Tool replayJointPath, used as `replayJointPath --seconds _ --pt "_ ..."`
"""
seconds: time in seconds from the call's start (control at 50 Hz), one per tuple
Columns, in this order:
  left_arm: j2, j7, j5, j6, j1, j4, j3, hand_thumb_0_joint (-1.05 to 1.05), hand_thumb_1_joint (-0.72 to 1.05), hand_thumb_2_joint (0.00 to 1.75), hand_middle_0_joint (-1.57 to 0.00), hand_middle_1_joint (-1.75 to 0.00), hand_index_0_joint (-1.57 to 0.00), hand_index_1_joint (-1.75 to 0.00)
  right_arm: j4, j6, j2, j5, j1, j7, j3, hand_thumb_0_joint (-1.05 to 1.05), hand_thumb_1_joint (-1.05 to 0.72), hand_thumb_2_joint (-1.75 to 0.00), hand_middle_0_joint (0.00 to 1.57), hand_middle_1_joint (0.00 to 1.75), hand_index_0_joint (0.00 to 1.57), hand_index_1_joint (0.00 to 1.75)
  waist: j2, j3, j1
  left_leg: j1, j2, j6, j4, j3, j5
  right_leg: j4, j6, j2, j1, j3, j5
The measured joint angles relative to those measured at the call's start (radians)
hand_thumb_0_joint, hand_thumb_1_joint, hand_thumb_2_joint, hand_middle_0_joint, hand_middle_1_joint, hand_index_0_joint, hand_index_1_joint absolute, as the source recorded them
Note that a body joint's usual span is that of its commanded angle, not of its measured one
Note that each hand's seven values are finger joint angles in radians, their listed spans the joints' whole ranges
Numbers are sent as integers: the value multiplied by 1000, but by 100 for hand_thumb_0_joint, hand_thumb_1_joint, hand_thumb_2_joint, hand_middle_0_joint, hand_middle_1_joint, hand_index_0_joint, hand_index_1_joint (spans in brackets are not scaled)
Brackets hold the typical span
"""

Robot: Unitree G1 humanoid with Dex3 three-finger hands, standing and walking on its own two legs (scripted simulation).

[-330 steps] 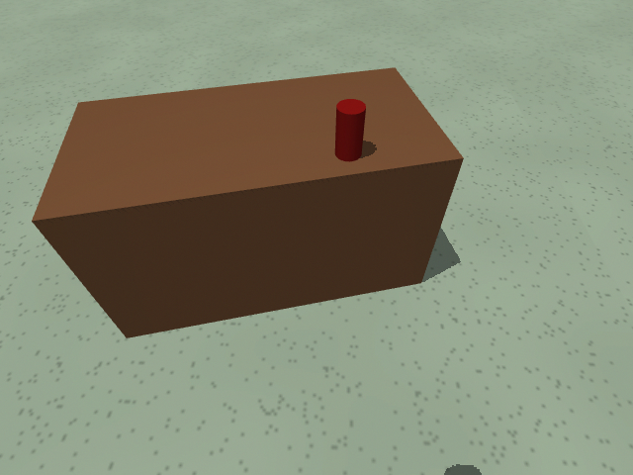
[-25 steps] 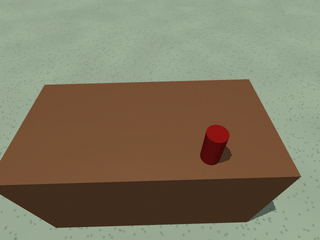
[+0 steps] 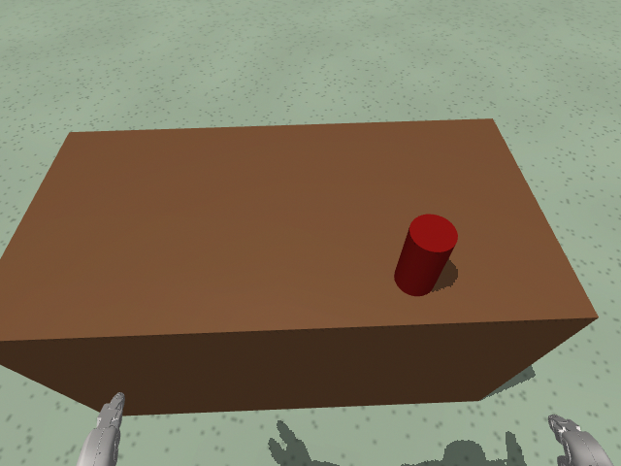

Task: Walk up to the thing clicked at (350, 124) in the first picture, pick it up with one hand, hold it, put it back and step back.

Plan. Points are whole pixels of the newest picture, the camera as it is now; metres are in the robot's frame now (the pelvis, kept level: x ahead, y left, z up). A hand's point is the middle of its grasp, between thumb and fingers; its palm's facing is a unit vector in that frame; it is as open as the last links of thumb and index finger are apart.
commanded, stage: go down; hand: right
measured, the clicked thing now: (422, 257) +0.45 -0.17 -0.08
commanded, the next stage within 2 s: none
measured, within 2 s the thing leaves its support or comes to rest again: neither
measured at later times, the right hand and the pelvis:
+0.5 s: hand (540, 452) +0.17 -0.28 -0.11, palm faces +0.07 +0.95 -0.30, open 17.7 cm; pelvis +0.02 +0.00 -0.02, yaw +0 degrees
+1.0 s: hand (561, 425) +0.20 -0.30 -0.08, palm faces +0.13 +0.95 -0.29, open 17.7 cm; pelvis +0.01 +0.00 -0.03, yaw -1 degrees
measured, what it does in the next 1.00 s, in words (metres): stands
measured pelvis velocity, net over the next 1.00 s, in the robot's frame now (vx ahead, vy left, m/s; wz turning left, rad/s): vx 0.01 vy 0.00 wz -0.02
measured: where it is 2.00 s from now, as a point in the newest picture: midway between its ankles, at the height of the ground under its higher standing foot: outside the picture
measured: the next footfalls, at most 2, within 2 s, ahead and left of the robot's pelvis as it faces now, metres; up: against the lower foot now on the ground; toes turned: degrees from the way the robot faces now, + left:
none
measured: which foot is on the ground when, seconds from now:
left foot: down 0.00-1.00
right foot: down 0.00-1.00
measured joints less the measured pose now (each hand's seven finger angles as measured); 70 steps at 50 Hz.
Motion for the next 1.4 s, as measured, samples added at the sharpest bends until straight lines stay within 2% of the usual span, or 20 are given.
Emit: replayJointPath --seconds 0.1,0.24,0.48,0.86,0.94,1.04,1.22,1.4 --pt "-6 21 7 -17 30 -60 -8 0 -45 7 -6 -5 -6 -7 -54 -2 4 0 27 6 -18 0 49 -6 5 6 5 6 2 -20 -1 -25 0 0 44 3 -29 45 2 -1 -27 5 -28" --pt "-11 37 4 -17 61 -113 -18 -1 -52 6 -6 -5 -6 -7 -133 31 -10 7 64 26 -32 0 56 -4 4 6 5 6 3 -48 -1 -50 -3 2 85 7 -60 92 5 -4 -56 11 -61" --pt "-20 50 -5 -1 117 -220 -31 -1 -54 6 -6 -5 -6 -7 -260 88 -22 22 122 53 -53 0 59 -3 4 6 5 6 1 -67 0 -91 -3 2 145 11 -98 155 7 -6 -101 18 -98" --pt "-38 72 -13 8 184 -340 -69 -1 -54 5 -6 -6 -6 -7 -408 126 -38 43 186 79 -86 -1 59 -3 4 6 5 6 6 -92 -6 -134 0 -2 202 14 -123 218 3 -3 -151 25 -125" --pt "-44 80 -11 -3 188 -355 -85 -1 -54 5 -6 -6 -6 -7 -409 114 -51 50 152 82 -105 -1 59 -3 5 6 5 6 8 -87 -6 -135 2 -2 209 17 -125 226 3 -1 -154 29 -124" --pt "-45 90 -7 -27 180 -335 -99 -1 -54 5 -6 -6 -6 -7 -365 78 -82 72 52 102 -150 -1 59 -3 5 5 6 5 10 -80 -1 -130 2 -2 212 23 -122 230 3 0 -152 35 -121" --pt "-28 84 -9 -47 172 -315 -120 -1 -53 5 -6 -5 -6 -6 -132 13 -158 95 -172 192 -209 -1 59 -3 5 5 6 5 6 -73 24 -123 -4 -1 190 12 -98 206 3 -6 -139 24 -100" --pt "-16 69 -4 -55 166 -297 -118 -1 -53 5 -5 -5 -6 -6 38 -103 -209 100 -298 254 -278 -1 60 -3 5 6 5 6 20 -50 37 -132 -11 2 166 2 -73 179 3 -13 -140 14 -79"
